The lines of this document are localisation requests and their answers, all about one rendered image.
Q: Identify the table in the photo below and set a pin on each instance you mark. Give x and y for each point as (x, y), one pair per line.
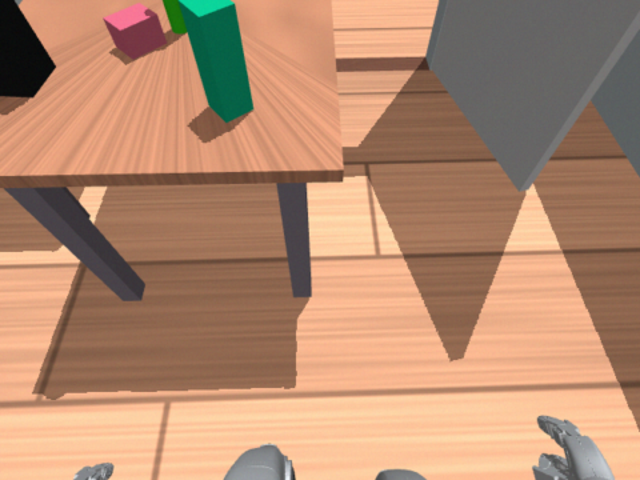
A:
(104, 119)

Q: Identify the right robot hand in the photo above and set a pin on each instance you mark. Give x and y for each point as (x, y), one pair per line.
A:
(583, 458)

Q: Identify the left robot hand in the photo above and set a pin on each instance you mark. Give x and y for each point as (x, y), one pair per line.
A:
(98, 472)

